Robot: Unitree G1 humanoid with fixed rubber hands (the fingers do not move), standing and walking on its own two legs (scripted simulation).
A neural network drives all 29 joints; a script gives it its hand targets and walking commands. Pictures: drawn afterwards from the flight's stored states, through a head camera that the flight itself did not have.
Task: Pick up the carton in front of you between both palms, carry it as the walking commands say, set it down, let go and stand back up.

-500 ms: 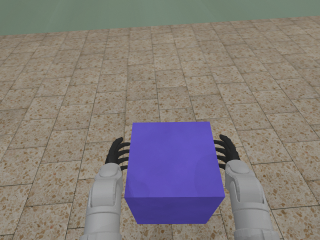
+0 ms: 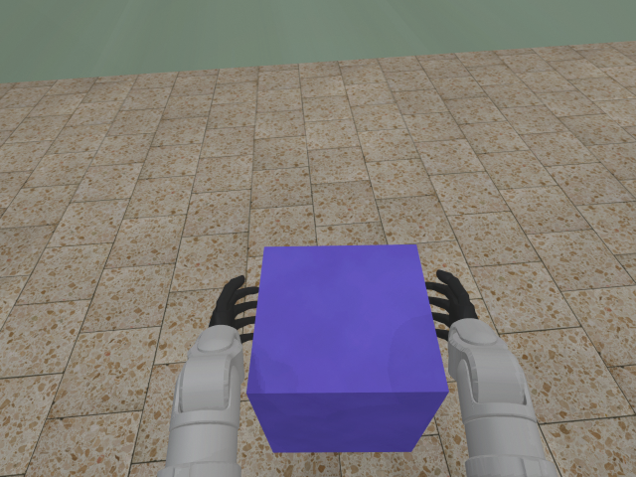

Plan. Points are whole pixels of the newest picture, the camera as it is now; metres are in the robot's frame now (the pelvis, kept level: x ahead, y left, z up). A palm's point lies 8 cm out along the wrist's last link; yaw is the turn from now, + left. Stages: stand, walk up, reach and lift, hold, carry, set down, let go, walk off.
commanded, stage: carry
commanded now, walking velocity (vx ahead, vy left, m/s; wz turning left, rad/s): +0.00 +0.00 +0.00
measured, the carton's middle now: (341, 354) +0.30 +0.00 -0.05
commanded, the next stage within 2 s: hold in 0.14 s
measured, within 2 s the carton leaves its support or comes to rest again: neither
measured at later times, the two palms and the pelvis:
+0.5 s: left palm (246, 323) +0.30 +0.12 +0.05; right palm (494, 356) +0.24 -0.17 +0.05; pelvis -0.01 +0.03 +0.01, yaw -9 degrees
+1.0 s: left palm (230, 304) +0.33 +0.15 +0.04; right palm (461, 339) +0.27 -0.14 +0.04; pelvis -0.02 +0.07 +0.00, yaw -13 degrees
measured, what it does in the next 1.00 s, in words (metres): shifts its weight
